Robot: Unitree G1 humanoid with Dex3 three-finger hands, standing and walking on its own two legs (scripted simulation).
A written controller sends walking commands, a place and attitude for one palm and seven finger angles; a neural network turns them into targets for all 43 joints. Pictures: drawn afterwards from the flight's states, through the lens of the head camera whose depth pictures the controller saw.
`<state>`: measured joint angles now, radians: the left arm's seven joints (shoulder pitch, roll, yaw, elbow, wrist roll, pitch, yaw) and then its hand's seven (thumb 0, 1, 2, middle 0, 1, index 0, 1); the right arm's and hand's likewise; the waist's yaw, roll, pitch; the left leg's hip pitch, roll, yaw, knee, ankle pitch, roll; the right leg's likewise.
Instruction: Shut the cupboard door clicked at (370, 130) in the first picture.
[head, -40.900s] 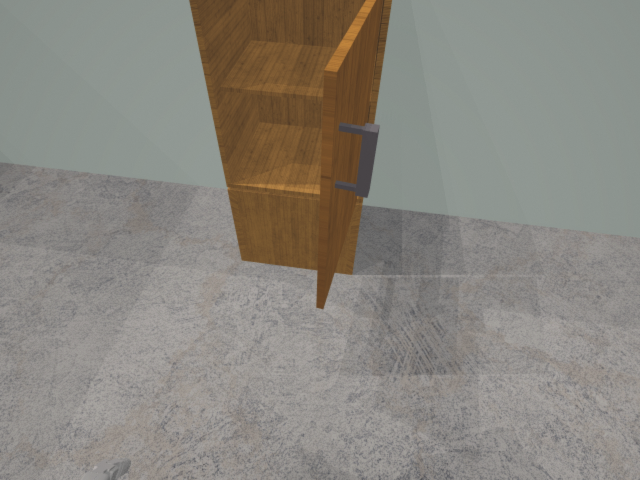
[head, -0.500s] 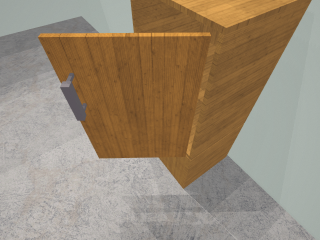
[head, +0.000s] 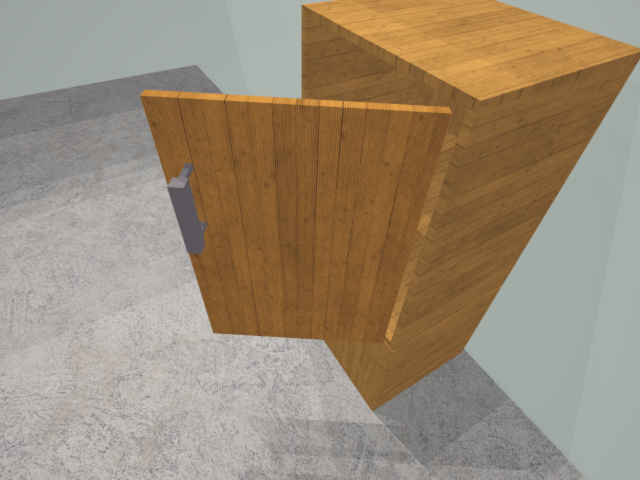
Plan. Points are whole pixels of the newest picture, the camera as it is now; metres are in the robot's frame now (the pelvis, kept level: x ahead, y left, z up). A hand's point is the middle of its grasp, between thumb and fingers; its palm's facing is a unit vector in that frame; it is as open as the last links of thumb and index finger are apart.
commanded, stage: look again from close up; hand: left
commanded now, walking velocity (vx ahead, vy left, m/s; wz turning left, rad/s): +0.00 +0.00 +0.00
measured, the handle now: (191, 209) +0.48 +0.25 +0.07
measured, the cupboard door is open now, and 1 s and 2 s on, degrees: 56 56 56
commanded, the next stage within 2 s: shuffle to correct the standing spot in 0.44 s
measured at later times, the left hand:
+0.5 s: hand out of the picture -0.08 +0.20 -0.18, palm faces +0.01 -0.99 -0.16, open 7.4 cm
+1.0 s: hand out of the picture -0.12 +0.20 -0.19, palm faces +0.07 -0.99 -0.10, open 7.4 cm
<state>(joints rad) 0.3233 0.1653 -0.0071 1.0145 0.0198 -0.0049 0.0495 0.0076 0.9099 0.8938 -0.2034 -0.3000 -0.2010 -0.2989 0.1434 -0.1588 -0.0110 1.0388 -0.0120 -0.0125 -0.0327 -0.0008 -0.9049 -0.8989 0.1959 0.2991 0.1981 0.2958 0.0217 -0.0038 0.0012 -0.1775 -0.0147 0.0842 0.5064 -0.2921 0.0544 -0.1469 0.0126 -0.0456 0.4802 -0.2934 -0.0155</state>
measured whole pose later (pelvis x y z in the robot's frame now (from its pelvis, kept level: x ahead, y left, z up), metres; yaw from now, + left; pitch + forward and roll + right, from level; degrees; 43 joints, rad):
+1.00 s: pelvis -0.03 +0.06 -0.01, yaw -1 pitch -2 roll -3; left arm 0.49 0.09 0.03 1.12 0.03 0.00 0.04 0.01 0.90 0.89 -0.20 -0.30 -0.20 -0.30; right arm 0.31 -0.13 -0.04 1.10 -0.01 -0.01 -0.02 0.00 -0.91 -0.90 0.20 0.30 0.20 0.30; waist 0.00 -0.02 0.00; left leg -0.27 -0.01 0.10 0.63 -0.37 0.05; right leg -0.21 -0.02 -0.04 0.52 -0.28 0.01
